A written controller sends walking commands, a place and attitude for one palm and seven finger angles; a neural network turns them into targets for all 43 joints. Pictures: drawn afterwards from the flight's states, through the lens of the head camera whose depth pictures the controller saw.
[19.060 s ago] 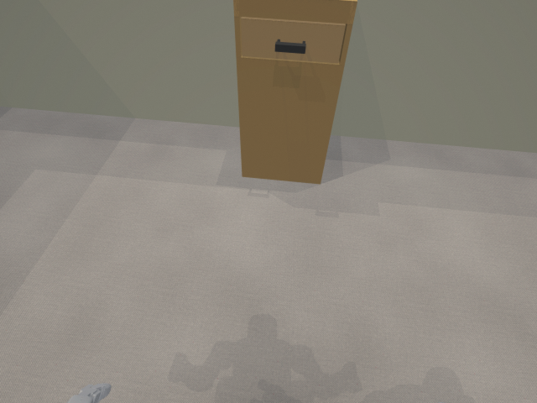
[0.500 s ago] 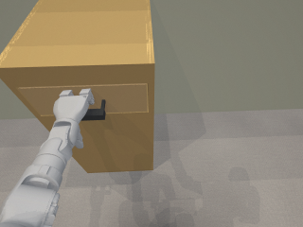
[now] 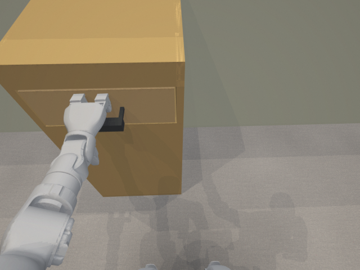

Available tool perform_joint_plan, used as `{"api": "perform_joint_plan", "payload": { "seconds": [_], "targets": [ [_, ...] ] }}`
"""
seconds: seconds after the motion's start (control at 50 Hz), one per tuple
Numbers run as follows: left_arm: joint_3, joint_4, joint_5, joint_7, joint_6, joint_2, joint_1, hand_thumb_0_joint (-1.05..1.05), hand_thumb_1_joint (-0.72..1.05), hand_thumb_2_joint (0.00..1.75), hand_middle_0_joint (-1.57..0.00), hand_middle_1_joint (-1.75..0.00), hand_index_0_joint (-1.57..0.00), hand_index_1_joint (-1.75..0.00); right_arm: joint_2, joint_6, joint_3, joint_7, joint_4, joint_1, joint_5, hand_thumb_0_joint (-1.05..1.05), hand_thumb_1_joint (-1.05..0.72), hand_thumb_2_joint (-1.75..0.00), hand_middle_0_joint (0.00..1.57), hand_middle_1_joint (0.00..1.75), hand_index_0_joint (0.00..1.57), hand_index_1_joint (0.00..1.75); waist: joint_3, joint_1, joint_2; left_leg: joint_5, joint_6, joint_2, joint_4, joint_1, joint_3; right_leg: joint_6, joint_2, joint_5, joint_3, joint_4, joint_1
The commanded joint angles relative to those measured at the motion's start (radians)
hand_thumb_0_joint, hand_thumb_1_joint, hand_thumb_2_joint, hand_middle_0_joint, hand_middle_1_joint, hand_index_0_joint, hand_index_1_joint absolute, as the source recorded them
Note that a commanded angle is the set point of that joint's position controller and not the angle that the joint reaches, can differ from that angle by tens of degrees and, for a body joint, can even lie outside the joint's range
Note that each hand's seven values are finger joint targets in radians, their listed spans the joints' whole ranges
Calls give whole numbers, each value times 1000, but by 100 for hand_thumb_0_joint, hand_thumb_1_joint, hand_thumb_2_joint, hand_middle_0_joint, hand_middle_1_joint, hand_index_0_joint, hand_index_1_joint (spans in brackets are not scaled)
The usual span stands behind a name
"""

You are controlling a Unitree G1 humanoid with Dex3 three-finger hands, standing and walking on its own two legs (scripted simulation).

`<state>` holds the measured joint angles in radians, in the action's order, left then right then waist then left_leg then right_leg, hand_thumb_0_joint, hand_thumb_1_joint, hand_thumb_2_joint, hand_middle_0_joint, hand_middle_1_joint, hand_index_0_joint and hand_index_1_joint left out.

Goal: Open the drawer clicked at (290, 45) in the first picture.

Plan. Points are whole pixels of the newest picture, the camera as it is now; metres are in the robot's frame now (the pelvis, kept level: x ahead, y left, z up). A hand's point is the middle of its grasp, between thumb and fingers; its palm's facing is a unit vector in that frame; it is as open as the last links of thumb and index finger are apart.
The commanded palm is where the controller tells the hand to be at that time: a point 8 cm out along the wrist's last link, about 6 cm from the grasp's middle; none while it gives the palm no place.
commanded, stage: lower the fingers behind the handle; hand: left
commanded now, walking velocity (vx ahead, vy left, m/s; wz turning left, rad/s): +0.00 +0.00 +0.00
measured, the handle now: (102, 117) +0.49 +0.21 +0.01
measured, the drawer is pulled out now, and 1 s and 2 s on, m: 0.00 0.00 0.00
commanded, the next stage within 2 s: lift the fingers back up to retry in 0.40 s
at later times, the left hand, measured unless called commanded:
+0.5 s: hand (93, 131) +0.44 +0.23 +0.01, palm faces -0.02 +0.00 -1.00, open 13.8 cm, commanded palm +0.41 +0.23 +0.04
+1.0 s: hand (89, 125) +0.44 +0.23 +0.03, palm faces -0.04 -0.05 -1.00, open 13.7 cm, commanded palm +0.42 +0.23 +0.11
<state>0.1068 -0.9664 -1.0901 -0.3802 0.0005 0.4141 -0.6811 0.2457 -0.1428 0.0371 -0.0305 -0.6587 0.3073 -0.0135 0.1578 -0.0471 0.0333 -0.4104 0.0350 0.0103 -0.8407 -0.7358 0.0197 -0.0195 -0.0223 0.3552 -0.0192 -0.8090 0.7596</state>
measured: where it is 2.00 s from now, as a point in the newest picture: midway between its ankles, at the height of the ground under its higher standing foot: outside the picture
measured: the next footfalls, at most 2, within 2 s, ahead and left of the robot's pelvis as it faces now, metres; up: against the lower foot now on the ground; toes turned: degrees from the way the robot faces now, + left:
none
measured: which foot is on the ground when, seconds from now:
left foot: down 0.00-1.00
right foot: down 0.00-1.00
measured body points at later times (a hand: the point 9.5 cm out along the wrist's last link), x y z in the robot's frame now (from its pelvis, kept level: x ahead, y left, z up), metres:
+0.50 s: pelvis -0.02 +0.00 -0.01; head +0.07 -0.01 +0.43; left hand +0.43 +0.22 +0.07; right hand +0.03 -0.27 -0.14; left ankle -0.01 +0.10 -0.70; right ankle +0.01 -0.11 -0.70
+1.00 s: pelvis +0.02 +0.01 +0.01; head +0.09 +0.00 +0.46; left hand +0.44 +0.23 +0.09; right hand +0.07 -0.26 -0.12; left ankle -0.01 +0.10 -0.70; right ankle +0.01 -0.11 -0.70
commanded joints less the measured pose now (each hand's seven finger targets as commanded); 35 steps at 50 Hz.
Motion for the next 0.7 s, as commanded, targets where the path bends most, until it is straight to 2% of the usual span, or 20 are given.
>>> {"api": "perform_joint_plan", "payload": {
  "seconds": [0.0,0.04,0.06,0.1,0.14,0.18,0.22,0.24,0.26,0.32,0.34,0.36,0.42,0.44,0.46,0.48,0.56,0.58,0.62,0.68],
  "targets": [
    [-37,30,14,56,-11,156,-207,0,-50,30,-30,-120,-30,-120,158,22,53,-20,84,93,0,0,-90,-90,20,30,20,30,211,-39,-106,187,20,22,87,79,3,-20,-17,-163,14,113,-164],
    [-36,41,14,63,-24,163,-220,0,-50,30,-30,-120,-30,-120,156,22,51,-23,91,95,0,0,-90,-90,20,30,20,30,218,-37,-74,181,20,23,84,77,0,-23,-18,-153,15,103,-154],
    [-14,52,21,66,-28,135,-229,0,-50,30,-30,-120,-30,-120,154,25,51,-23,93,95,0,0,-90,-90,20,30,20,30,218,-45,-77,169,21,22,79,78,3,-21,-16,-143,16,107,-145],
    [-24,52,17,68,-37,148,-219,0,-50,30,-30,-120,-30,-120,153,28,51,-24,93,96,-1,0,-90,-90,20,30,20,30,217,-39,-67,158,20,22,75,69,1,-22,-17,-125,16,101,-133],
    [-25,59,18,66,-43,153,-252,0,-50,30,-30,-120,-30,-120,155,31,53,-25,87,108,-1,0,-90,-90,20,30,20,30,223,-50,-86,157,22,19,69,62,-5,-20,-18,-124,14,94,-125],
    [-35,73,21,62,-47,157,-231,0,-50,30,-30,-120,-30,-120,154,35,55,-25,91,106,0,0,-90,-90,20,30,20,30,250,-37,-77,155,21,20,65,63,-3,-21,-17,-121,17,90,-134],
    [-50,61,25,58,-43,175,-241,0,-50,30,-30,-120,-30,-120,157,36,54,-25,84,113,-1,0,-90,-90,20,30,20,30,247,-44,-77,151,22,21,61,52,-2,-20,-16,-125,21,93,-137],
    [-33,60,25,59,-42,168,-262,0,-50,30,-30,-120,-30,-120,157,37,52,-26,84,117,-3,0,-90,-90,20,30,20,30,243,-55,-93,132,23,22,59,40,-2,-15,-15,-108,22,95,-130],
    [-52,44,23,56,-40,193,-256,0,-50,30,-30,-120,-30,-120,160,37,52,-28,79,115,-4,0,-90,-90,20,30,20,30,220,-52,-92,120,23,20,62,30,-3,-16,-15,-92,22,98,-121],
    [-76,55,22,53,-37,235,-280,0,-50,30,-30,-120,-30,-120,165,37,50,-30,79,115,-3,0,-90,-90,20,30,20,30,238,-46,-80,118,24,22,62,20,-3,-17,-14,-87,25,96,-135],
    [-64,61,18,53,-38,221,-277,0,-50,30,-30,-120,-30,-120,160,37,50,-28,81,121,-4,0,-90,-90,20,30,20,30,260,-43,-53,130,22,24,62,35,-3,-18,-16,-95,23,89,-131],
    [-43,48,21,54,-35,185,-258,0,-50,30,-30,-120,-30,-120,157,38,52,-27,82,120,-5,0,-90,-90,20,30,20,30,255,-47,-66,131,22,22,63,44,-2,-18,-17,-96,19,92,-125],
    [-72,44,26,54,-33,216,-246,0,-50,30,-30,-120,-30,-120,162,36,50,-27,80,116,-4,0,-90,-90,20,30,20,30,252,-40,-71,142,21,20,63,40,-2,-19,-18,-108,18,92,-134],
    [-45,46,28,55,-33,195,-268,0,-50,30,-30,-120,-30,-120,159,38,48,-27,81,120,-6,0,-90,-90,20,30,20,30,250,-50,-61,131,22,22,64,37,-1,-16,-16,-99,19,94,-127],
    [-57,38,28,54,-32,207,-264,0,-50,30,-30,-120,-30,-120,160,39,49,-26,77,120,-6,0,-90,-90,20,30,20,30,235,-50,-74,120,23,20,64,33,-2,-15,-16,-87,20,98,-121],
    [-73,53,28,54,-38,224,-256,0,-50,30,-30,-120,-30,-120,162,40,49,-26,81,120,-5,0,-90,-90,20,30,20,30,252,-37,-66,129,23,22,65,29,0,-15,-15,-98,22,95,-140],
    [-67,129,29,46,-44,219,-316,0,-50,30,-30,-120,-30,-120,154,39,54,-27,90,114,-6,0,-90,-90,20,30,20,30,298,-40,-32,157,22,18,89,107,-9,-18,-19,-108,17,107,-158],
    [-82,134,30,43,-42,230,-297,0,-50,30,-30,-120,-30,-120,154,38,54,-27,92,110,-6,0,-90,-90,20,30,20,30,305,-30,-23,167,21,17,95,120,-6,-19,-20,-112,16,111,-168],
    [-99,187,35,36,-52,251,-344,0,-50,30,-30,-120,-30,-120,153,39,57,-28,89,111,-3,0,-90,-90,20,30,20,30,335,-31,-19,197,20,14,107,154,-15,-21,-20,-137,12,114,-197],
    [-101,220,38,27,-62,248,-330,0,-50,30,-30,-120,-30,-120,148,39,57,-29,93,93,-5,0,-90,-90,20,30,20,30,325,-25,-11,216,21,15,126,181,-11,-18,-20,-158,17,136,-226]
  ]
}}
